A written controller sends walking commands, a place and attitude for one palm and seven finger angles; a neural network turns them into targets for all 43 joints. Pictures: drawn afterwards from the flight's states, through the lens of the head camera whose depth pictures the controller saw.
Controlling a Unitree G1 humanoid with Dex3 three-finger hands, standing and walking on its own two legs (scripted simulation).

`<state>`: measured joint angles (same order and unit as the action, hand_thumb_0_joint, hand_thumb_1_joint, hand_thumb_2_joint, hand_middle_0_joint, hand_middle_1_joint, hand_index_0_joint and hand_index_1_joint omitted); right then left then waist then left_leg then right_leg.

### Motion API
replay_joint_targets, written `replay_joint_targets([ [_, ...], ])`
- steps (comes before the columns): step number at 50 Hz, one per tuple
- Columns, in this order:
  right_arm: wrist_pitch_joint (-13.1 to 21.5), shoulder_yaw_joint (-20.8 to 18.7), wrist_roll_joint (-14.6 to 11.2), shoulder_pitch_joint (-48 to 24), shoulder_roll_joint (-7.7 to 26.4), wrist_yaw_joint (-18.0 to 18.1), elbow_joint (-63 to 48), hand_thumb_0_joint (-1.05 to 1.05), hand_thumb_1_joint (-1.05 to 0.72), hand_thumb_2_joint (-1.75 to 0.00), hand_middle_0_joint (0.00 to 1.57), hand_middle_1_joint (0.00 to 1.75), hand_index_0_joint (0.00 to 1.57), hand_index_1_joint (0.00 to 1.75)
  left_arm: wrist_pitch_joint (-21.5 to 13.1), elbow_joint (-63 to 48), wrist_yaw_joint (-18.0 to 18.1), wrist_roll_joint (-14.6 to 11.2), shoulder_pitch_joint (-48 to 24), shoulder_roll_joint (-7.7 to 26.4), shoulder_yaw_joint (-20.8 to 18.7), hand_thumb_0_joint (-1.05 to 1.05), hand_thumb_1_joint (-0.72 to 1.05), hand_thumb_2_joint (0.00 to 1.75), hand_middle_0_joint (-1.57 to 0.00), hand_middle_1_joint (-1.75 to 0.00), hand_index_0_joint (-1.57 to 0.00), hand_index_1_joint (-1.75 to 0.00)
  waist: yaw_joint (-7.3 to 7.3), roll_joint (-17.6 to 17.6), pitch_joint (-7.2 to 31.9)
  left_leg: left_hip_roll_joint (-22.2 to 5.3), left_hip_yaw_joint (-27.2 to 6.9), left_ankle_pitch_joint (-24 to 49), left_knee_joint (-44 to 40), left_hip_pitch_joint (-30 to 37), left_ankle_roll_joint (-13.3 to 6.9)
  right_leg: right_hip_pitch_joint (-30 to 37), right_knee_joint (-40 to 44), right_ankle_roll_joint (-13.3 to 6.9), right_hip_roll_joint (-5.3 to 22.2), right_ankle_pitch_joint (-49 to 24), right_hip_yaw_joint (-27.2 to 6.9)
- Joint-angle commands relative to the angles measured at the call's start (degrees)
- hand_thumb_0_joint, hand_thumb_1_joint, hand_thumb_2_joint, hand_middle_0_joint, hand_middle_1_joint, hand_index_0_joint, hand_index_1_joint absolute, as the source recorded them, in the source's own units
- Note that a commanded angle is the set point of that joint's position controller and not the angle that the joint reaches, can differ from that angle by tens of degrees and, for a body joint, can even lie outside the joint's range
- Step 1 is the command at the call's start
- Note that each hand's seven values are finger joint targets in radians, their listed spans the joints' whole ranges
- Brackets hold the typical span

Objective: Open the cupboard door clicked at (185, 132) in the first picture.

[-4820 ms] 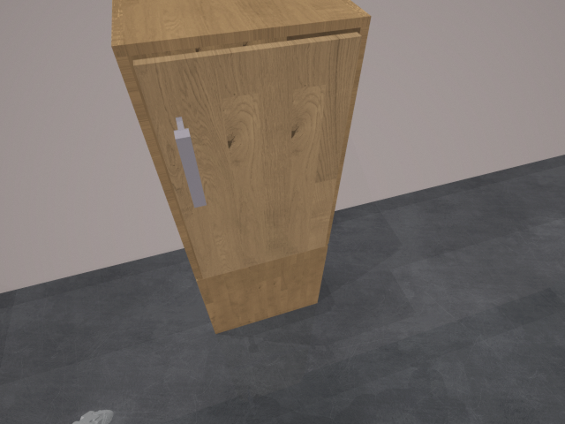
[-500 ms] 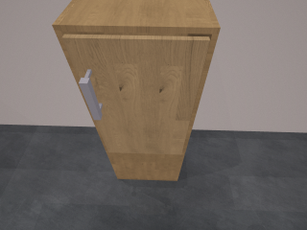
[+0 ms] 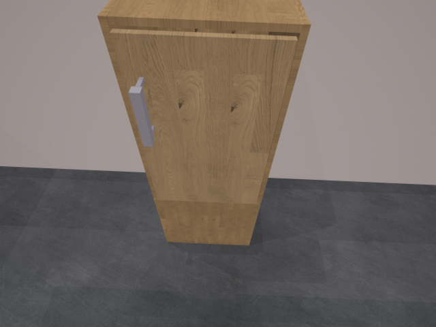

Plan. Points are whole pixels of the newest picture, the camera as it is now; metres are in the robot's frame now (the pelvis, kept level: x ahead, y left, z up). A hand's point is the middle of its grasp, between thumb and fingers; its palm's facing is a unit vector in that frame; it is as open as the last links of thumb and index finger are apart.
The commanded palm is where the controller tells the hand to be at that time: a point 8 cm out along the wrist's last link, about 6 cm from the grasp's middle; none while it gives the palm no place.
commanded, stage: come to a stop and stand still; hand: left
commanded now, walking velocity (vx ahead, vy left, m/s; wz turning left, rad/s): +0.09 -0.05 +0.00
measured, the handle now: (145, 113) +0.54 +0.20 +0.08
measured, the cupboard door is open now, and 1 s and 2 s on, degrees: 0 0 0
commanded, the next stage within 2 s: look again from close up in 0.68 s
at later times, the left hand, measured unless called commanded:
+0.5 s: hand out of the picture -0.04 +0.11 -0.17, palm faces +0.04 -0.99 -0.13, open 7.3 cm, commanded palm none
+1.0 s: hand out of the picture +0.03 +0.18 -0.18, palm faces +0.02 -0.97 -0.23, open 7.3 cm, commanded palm none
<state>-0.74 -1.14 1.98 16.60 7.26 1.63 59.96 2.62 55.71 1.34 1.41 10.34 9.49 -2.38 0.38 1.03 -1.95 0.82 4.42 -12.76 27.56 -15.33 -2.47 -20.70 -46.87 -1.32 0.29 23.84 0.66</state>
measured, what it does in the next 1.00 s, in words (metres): steps on the spot: right foot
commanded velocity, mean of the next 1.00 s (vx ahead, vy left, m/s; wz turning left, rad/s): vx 0.00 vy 0.00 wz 0.00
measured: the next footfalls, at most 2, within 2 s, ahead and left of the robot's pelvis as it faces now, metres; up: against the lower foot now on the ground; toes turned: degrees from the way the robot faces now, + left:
right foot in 0.08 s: -0.01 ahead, -0.12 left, +0.00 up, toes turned -1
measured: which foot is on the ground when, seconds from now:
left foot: down 0.00-1.00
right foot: up 0.00-0.06, down 0.08-1.00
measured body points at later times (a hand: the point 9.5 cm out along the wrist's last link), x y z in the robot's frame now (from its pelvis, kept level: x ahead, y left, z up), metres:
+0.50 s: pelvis -0.01 -0.03 +0.00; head +0.01 -0.03 +0.45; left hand -0.04 +0.16 -0.16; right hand -0.01 -0.25 -0.16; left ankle +0.02 +0.10 -0.74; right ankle -0.05 -0.12 -0.74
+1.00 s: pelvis +0.00 +0.00 +0.00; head +0.00 +0.00 +0.45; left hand +0.03 +0.23 -0.16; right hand +0.03 -0.23 -0.15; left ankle +0.01 +0.09 -0.74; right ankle -0.05 -0.12 -0.74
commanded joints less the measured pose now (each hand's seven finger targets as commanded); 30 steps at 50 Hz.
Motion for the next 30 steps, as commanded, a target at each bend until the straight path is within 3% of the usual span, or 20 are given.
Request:
replay_joint_targets([
  [1,1.9,-1.6,-0.2,2.4,8.5,0.3,-1.6,0.00,-0.90,-0.90,0.20,0.30,0.20,0.30,-2.2,-0.3,-0.2,-0.3,4.4,0.6,0.7,0.00,0.90,0.90,-0.20,-0.30,-0.20,-0.30,0.03,-5.8,-0.2,-13.1,-15.0,-6.0,-13.6,3.5,-5.4,4.6,17.5,0.8,1.3,-0.2,0.7],
  [2,1.9,-1.5,-0.4,3.4,8.2,0.3,-0.9,0.00,-0.90,-0.90,0.20,0.30,0.20,0.30,-2.7,0.7,-0.1,-0.4,6.2,1.0,0.8,0.00,0.90,0.90,-0.20,-0.30,-0.20,-0.30,-0.34,-3.8,0.8,-11.3,-13.5,-3.4,-10.7,4.0,-3.9,8.3,24.7,0.7,1.3,-5.7,0.1],
  [3,2.0,-1.4,-0.8,3.6,6.9,0.1,-0.5,0.00,-0.90,-0.90,0.20,0.30,0.20,0.30,-3.1,1.9,0.2,-0.3,7.8,1.8,0.7,0.00,0.90,0.90,-0.20,-0.30,-0.20,-0.30,-0.27,-0.9,1.0,-9.0,-10.7,-1.3,-8.0,2.0,-1.8,11.8,27.5,-0.1,3.3,-9.6,-3.1],
  [4,2.3,-1.0,-1.1,3.2,5.7,0.0,-0.3,0.00,-0.90,-0.90,0.20,0.30,0.20,0.30,-3.4,2.6,0.5,-0.4,8.0,3.2,0.8,0.00,0.90,0.90,-0.20,-0.30,-0.20,-0.30,-0.13,-0.3,0.2,-6.7,-8.2,3.3,-6.0,1.5,-0.3,12.3,27.7,-1.1,5.8,-13.9,-5.9],
  [5,2.7,-0.8,-1.2,3.0,5.4,-0.2,-0.4,0.00,-0.90,-0.90,0.20,0.30,0.20,0.30,-3.7,3.0,0.5,-0.4,9.1,4.6,0.9,0.00,0.90,0.90,-0.20,-0.30,-0.20,-0.30,-0.06,-1.5,1.9,-5.6,-6.7,5.1,-5.0,4.5,0.3,11.1,26.4,-1.6,7.6,-16.9,-6.6],
  [6,2.3,-0.6,-1.0,2.5,5.5,-0.1,0.1,0.00,-0.90,-0.90,0.20,0.30,0.20,0.30,-4.2,3.6,0.4,-0.4,8.6,5.0,0.9,0.00,0.90,0.90,-0.20,-0.30,-0.20,-0.30,0.31,6.8,2.6,-5.4,-4.8,5.2,-3.1,5.0,1.0,10.6,26.8,-1.8,6.8,-18.3,-7.3],
  [7,2.1,-0.6,-1.1,2.3,5.9,-0.1,0.5,0.00,-0.90,-0.90,0.20,0.30,0.20,0.30,-4.3,3.9,0.5,-0.6,8.1,4.6,1.2,0.00,0.90,0.90,-0.20,-0.30,-0.20,-0.30,0.38,8.1,1.3,-5.2,-4.1,4.3,-3.2,5.0,1.3,9.6,27.4,-1.9,7.3,-18.9,-7.4],
  [9,1.8,-0.3,-1.1,1.9,5.5,-0.2,1.5,0.00,-0.90,-0.90,0.20,0.30,0.20,0.30,-4.1,4.2,0.5,-0.6,8.0,4.3,1.6,0.00,0.90,0.90,-0.20,-0.30,-0.20,-0.30,0.58,4.9,-2.2,-5.4,-4.1,3.9,-4.3,5.9,1.6,6.3,28.3,-1.8,6.4,-15.4,-7.1],
  [12,1.7,0.1,-1.2,1.9,5.5,-0.1,2.7,0.00,-0.90,-0.90,0.20,0.30,0.20,0.30,-3.9,5.2,0.5,-0.8,9.2,4.0,1.8,0.00,0.90,0.90,-0.20,-0.30,-0.20,-0.30,0.38,0.0,-3.8,-5.9,-4.9,3.3,-5.5,6.1,1.5,4.7,29.0,-1.6,5.4,-9.3,-7.1],
  [15,1.7,0.3,-1.3,1.9,5.2,0.0,3.3,0.00,-0.90,-0.90,0.20,0.30,0.20,0.30,-3.9,6.0,0.5,-0.8,10.6,3.7,2.0,0.00,0.90,0.90,-0.20,-0.30,-0.20,-0.30,0.15,-0.1,-4.4,-6.1,-4.9,3.3,-5.8,5.9,1.6,4.5,29.7,-1.5,5.3,-8.3,-7.2],
  [30,2.2,0.4,-1.4,1.8,4.5,0.5,4.2,0.00,-0.90,-0.90,0.20,0.30,0.20,0.30,-4.3,7.0,0.9,-0.7,13.4,2.1,2.0,0.00,0.90,0.90,-0.20,-0.30,-0.20,-0.30,-0.58,-0.7,-3.4,-6.7,-5.1,8.3,-5.5,6.0,1.7,7.3,28.1,-1.3,5.0,-16.6,-5.9],
])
